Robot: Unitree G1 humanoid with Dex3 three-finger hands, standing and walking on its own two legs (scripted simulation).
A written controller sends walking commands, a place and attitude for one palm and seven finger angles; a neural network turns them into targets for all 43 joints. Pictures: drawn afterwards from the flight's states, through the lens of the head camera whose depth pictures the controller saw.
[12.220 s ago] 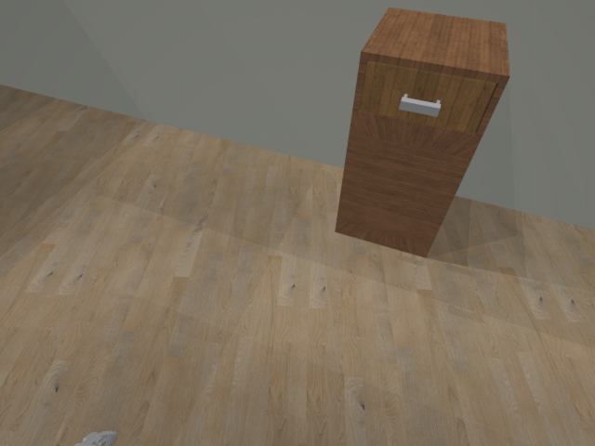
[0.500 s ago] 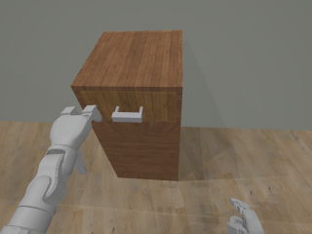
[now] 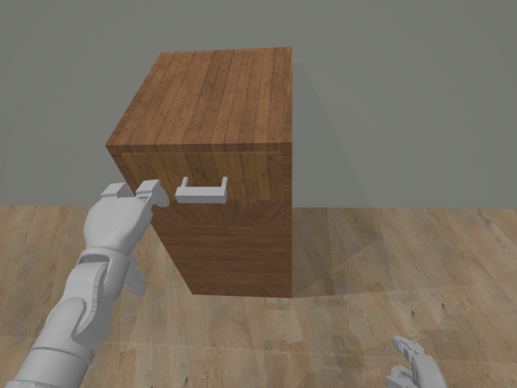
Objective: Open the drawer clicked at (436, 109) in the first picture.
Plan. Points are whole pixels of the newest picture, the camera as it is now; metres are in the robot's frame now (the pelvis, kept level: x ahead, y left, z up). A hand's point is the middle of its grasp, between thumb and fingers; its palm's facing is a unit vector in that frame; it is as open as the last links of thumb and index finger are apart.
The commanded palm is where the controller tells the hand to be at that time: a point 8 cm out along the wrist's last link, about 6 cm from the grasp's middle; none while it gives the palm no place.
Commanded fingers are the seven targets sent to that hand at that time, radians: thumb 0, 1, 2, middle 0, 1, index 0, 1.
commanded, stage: move the hooked fingers above the handle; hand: left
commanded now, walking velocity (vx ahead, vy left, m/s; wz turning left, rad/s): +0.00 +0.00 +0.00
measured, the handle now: (203, 187) +0.54 +0.21 -0.06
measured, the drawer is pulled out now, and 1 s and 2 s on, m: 0.00 0.00 0.00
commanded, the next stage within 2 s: none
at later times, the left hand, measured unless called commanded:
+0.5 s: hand (162, 216) +0.37 +0.22 +0.04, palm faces -0.01 -0.06 -1.00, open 13.8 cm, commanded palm +0.35 +0.23 +0.10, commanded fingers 0.00 -0.50 0.30 -0.30 -1.20 -0.30 -1.20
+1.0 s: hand (186, 199) +0.44 +0.21 +0.02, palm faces -0.03 -0.02 -1.00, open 13.8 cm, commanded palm +0.42 +0.21 +0.07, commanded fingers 0.00 -0.50 0.30 -0.30 -1.20 -0.30 -1.20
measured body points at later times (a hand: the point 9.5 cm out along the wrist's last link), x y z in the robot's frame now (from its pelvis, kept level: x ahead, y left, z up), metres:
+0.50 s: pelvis +0.00 +0.00 -0.01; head +0.04 -0.02 +0.44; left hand +0.37 +0.23 +0.10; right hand +0.13 -0.25 -0.14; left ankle -0.01 +0.12 -0.74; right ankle -0.02 -0.10 -0.74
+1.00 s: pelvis +0.00 +0.01 -0.02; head +0.06 -0.01 +0.43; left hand +0.43 +0.20 +0.07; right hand +0.07 -0.25 -0.15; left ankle -0.01 +0.12 -0.74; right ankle -0.02 -0.10 -0.74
